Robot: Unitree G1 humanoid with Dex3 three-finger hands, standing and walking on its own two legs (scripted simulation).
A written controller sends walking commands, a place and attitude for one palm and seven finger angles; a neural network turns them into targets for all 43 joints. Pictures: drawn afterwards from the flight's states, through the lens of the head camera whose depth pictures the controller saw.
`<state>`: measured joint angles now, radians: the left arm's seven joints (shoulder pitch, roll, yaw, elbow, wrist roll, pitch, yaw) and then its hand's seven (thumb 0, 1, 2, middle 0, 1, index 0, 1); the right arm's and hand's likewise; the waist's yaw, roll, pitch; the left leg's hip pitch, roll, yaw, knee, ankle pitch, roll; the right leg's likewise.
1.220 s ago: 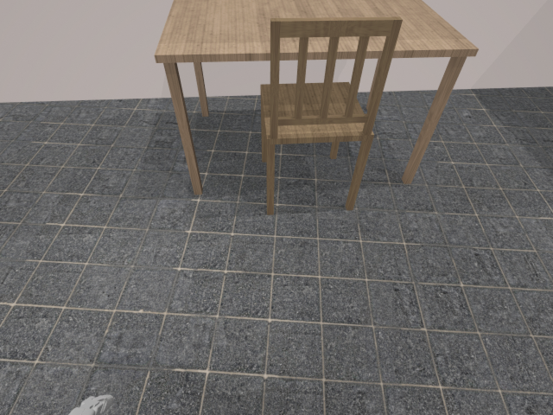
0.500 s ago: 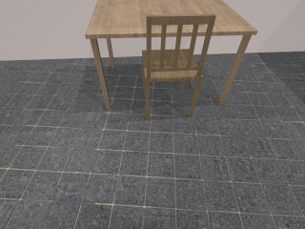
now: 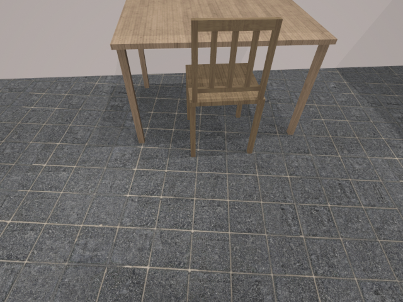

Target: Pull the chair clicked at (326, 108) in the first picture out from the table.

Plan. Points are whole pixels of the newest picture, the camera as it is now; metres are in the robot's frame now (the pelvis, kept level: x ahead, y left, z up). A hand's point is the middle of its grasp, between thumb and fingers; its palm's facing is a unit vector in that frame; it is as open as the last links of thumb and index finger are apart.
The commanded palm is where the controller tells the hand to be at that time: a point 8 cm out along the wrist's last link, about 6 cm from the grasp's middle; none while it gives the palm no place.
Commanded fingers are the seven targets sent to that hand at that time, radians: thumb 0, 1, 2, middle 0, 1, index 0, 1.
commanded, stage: look at it before walking up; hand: left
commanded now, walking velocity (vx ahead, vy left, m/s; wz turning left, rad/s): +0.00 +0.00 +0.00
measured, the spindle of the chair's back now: (232, 60) +1.19 -0.09 -0.09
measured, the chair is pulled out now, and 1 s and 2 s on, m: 0.00 0.00 0.00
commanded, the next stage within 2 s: walk to a spot facing it in 0.22 s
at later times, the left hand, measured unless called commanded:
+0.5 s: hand out of the picture +0.07 +0.24 -0.16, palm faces -0.05 -0.94 -0.33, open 7.4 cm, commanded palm none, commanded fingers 0.00 0.90 0.90 -0.20 -0.30 -0.20 -0.30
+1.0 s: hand out of the picture +0.07 +0.14 -0.16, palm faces -0.22 -0.96 -0.19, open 7.4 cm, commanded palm none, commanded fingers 0.00 0.90 0.90 -0.20 -0.30 -0.20 -0.30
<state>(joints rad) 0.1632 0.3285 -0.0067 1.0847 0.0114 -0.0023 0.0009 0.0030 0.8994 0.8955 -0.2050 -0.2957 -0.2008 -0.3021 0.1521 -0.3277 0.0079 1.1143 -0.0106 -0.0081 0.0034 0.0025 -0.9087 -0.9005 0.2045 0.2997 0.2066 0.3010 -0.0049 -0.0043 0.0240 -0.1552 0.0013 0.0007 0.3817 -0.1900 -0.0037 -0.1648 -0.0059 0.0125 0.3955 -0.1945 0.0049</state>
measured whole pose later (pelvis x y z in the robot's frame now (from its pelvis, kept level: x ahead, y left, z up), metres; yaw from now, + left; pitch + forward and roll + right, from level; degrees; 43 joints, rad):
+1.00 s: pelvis +0.08 -0.04 +0.00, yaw -19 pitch +1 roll +1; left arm 0.48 0.14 0.03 1.03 0.02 -0.04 -0.01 0.00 0.90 0.90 -0.21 -0.30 -0.20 -0.30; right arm 0.16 -0.23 -0.06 0.94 -0.02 0.00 0.02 0.01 -0.91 -0.90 0.20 0.30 0.20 0.30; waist 0.04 0.01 0.03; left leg -0.61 0.10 0.03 1.07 -0.21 -0.06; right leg -0.11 0.06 0.07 0.37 -0.26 -0.06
